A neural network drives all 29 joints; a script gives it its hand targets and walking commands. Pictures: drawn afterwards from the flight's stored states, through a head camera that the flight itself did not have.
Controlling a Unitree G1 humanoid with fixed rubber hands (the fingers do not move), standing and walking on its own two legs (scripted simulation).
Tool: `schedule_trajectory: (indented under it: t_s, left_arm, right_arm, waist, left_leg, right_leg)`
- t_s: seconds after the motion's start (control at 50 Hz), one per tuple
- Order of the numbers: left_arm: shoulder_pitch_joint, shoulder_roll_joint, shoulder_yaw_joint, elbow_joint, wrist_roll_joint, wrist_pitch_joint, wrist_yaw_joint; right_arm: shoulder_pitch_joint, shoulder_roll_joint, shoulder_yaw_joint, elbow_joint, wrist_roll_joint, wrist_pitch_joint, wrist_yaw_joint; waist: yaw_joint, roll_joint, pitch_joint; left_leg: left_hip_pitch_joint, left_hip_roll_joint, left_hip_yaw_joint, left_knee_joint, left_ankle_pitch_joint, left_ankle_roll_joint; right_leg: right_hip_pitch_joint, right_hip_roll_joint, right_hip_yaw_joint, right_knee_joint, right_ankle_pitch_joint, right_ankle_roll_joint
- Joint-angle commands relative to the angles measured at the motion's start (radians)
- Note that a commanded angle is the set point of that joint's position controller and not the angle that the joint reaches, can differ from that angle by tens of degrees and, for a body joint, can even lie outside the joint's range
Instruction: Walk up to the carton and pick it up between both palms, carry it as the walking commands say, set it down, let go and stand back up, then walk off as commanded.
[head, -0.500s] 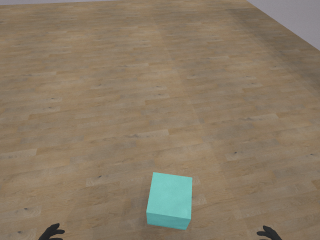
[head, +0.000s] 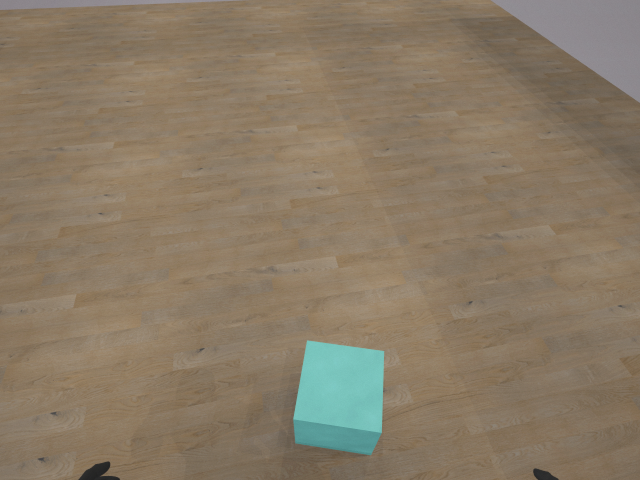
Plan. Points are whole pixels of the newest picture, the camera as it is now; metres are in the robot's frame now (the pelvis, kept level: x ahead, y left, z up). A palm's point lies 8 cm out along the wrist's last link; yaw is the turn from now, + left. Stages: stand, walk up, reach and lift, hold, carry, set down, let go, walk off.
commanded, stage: stand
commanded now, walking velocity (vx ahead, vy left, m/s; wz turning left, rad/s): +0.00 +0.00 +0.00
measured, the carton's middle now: (339, 398) +0.45 -0.05 -0.67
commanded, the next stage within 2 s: walk off in 0.44 s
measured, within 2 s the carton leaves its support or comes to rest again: rests again in 1.40 s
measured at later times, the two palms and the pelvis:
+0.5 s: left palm out of the picture +0.08 +0.31 -0.10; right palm out of the picture +0.09 -0.31 -0.10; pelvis +0.00 +0.00 +0.00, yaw +0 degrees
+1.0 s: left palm out of the picture +0.03 +0.32 -0.15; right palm out of the picture +0.13 -0.23 -0.13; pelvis +0.08 +0.04 -0.02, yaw +6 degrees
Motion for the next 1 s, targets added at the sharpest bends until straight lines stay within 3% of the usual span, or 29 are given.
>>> schedule_trajectory:
  t_s: [0.0,0.6,0.64,0.7,0.74,0.78,0.8,0.84,0.86,0.9,0.92,0.94,0.96,0.98]
  left_arm:
    - [-0.031,0.168,0.03,-0.037,-0.001,-0.01,0.004]
    - [-0.049,0.185,0.024,0.01,-0.006,-0.013,0.001]
    - [0.029,0.076,-0.008,0.051,-0.005,0.009,0.002]
    - [0.05,0.12,0.003,0.043,0.009,0.017,0.004]
    - [0.07,0.138,0.013,0.039,0.012,0.011,0.006]
    - [0.125,0.149,0.025,0.048,0.013,0.002,0.011]
    - [0.166,0.161,0.033,0.057,0.013,-0.002,0.014]
    - [0.2,0.16,0.042,0.058,0.013,-0.01,0.017]
    - [0.189,0.146,0.042,0.055,0.015,-0.012,0.015]
    - [0.111,0.121,0.04,0.035,0.01,-0.017,0.011]
    - [0.059,0.098,0.035,0.009,0.009,-0.028,0.007]
    - [0.02,0.038,0.025,-0.042,0.009,-0.045,-0.004]
    - [-0.038,0.047,0.034,-0.077,0.032,-0.056,-0.01]
    - [-0.048,0.041,0.035,-0.085,0.037,-0.062,-0.019]
  right_arm:
    - [-0.034,-0.166,-0.032,-0.039,0.001,-0.011,-0.003]
    - [-0.049,-0.181,-0.03,0.008,0.008,-0.013,0.001]
    - [0.001,-0.066,0.007,0.036,0.007,0.021,0.007]
    - [0.004,-0.106,-0.003,0.028,0.001,0.042,0.013]
    - [0.004,-0.099,-0.006,0.017,-0.001,0.035,0.017]
    - [-0.013,-0.074,-0.007,-0.007,-0.003,0.018,0.022]
    - [-0.03,-0.062,-0.009,-0.023,-0.006,0.01,0.025]
    - [-0.055,-0.041,-0.011,-0.06,-0.014,-0.007,0.033]
    - [-0.05,-0.025,-0.011,-0.069,-0.011,-0.015,0.039]
    - [0.089,0.002,-0.018,-0.033,-0.002,-0.026,0.046]
    - [0.213,-0.037,-0.039,0.001,-0.002,-0.03,0.04]
    - [0.375,-0.144,-0.077,0.046,-0.007,-0.033,0.028]
    - [0.502,-0.156,-0.082,0.096,0.009,-0.031,0.028]
    - [0.462,-0.116,-0.074,0.09,0.007,-0.031,0.024]
  waist:
    - [0.0,-0.003,-0.018]
    - [0.0,-0.003,-0.026]
    - [0.006,-0.007,-0.015]
    - [0.011,-0.004,0.05]
    - [0.016,-0.039,0.094]
    - [0.031,-0.111,0.101]
    - [0.043,-0.153,0.094]
    - [0.048,-0.175,0.117]
    - [0.036,-0.168,0.127]
    - [-0.039,-0.128,0.095]
    - [-0.101,-0.031,0.072]
    - [-0.154,0.277,0.037]
    - [-0.168,0.292,0.044]
    - [-0.133,0.145,0.087]
  left_leg:
    - [-0.014,0.104,-0.08,-0.062,0.127,0.021]
    - [-0.003,0.111,-0.084,-0.076,0.152,0.026]
    - [-0.022,0.104,-0.083,-0.094,-0.054,0.013]
    - [-0.128,0.07,-0.097,-0.041,-0.365,0.039]
    - [-0.204,0.053,-0.092,0.017,-0.405,0.054]
    - [-0.302,0.024,-0.044,0.119,-0.349,0.05]
    - [-0.347,0.002,0.018,0.2,-0.295,0.041]
    - [-0.37,0.045,0.066,0.295,-0.236,0.033]
    - [-0.343,0.057,0.074,0.262,-0.245,0.038]
    - [-0.079,0.015,0.107,0.125,-0.166,0.053]
    - [0.073,0.026,0.031,0.043,-0.193,0.078]
    - [0.241,0.242,-0.361,-0.119,-0.302,0.163]
    - [0.311,0.356,-0.599,-0.187,-0.164,0.235]
    - [0.328,0.356,-0.516,-0.124,-0.014,0.257]
  right_leg:
    - [-0.014,-0.1,0.076,-0.061,0.121,-0.026]
    - [-0.002,-0.111,0.078,-0.074,0.145,-0.031]
    - [-0.02,-0.11,0.058,-0.09,-0.014,0.002]
    - [-0.094,-0.095,0.04,-0.062,-0.335,-0.013]
    - [-0.099,-0.124,0.076,-0.072,-0.412,-0.035]
    - [-0.017,-0.181,0.158,-0.114,-0.46,-0.071]
    - [0.036,-0.236,0.219,-0.153,-0.498,-0.098]
    - [0.011,-0.341,0.299,-0.2,-0.498,-0.156]
    - [-0.016,-0.344,0.264,-0.195,-0.45,-0.155]
    - [-0.174,-0.264,0.089,-0.097,-0.32,-0.094]
    - [-0.276,-0.188,-0.03,0.071,-0.213,-0.054]
    - [-0.474,-0.078,-0.18,0.451,-0.155,0.002]
    - [-0.655,-0.018,-0.119,0.639,-0.348,0.008]
    - [-0.727,-0.084,-0.057,0.755,-0.341,-0.001]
